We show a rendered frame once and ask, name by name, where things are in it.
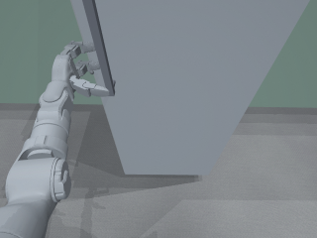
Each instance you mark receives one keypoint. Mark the left robot hand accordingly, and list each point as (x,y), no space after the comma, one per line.
(65,70)

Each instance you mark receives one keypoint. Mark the robot left upper arm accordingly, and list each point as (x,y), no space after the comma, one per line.
(34,188)

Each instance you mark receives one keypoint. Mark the handle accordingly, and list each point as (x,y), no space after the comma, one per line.
(98,41)

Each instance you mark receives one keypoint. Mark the robot left forearm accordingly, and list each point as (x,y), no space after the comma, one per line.
(51,128)

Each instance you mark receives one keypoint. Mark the fridge door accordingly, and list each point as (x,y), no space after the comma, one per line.
(185,73)

